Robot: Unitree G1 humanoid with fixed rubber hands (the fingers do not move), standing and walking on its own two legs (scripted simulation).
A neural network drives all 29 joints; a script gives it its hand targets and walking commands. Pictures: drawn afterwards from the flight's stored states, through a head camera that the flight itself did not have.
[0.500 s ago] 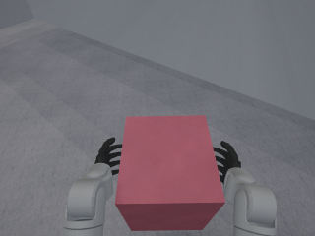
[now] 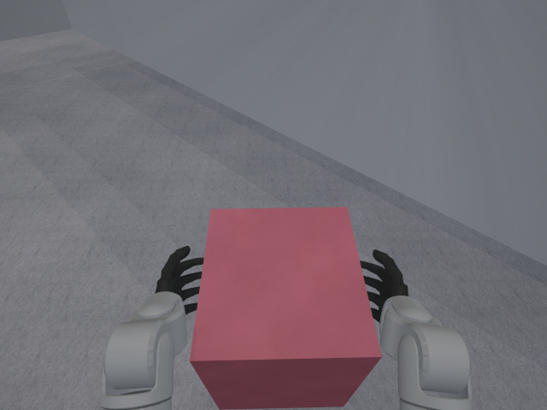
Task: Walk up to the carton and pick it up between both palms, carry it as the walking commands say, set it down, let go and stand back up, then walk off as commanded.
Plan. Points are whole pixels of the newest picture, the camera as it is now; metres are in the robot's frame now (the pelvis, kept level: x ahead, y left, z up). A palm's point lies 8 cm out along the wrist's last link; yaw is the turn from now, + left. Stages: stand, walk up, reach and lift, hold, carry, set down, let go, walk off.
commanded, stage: carry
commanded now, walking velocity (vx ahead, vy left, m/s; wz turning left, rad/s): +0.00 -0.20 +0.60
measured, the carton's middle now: (280, 312) +0.27 +0.00 +0.02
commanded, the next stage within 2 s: none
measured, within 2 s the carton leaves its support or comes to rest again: neither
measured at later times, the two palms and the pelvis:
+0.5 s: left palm (207, 309) +0.24 +0.10 +0.07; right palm (408, 292) +0.28 -0.19 +0.07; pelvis +0.01 -0.07 +0.00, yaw +9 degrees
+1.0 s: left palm (212, 358) +0.19 +0.09 +0.03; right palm (387, 274) +0.32 -0.17 +0.06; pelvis +0.02 -0.15 -0.02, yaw +25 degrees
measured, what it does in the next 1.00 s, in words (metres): steps to the right, turning left: right foot, then left foot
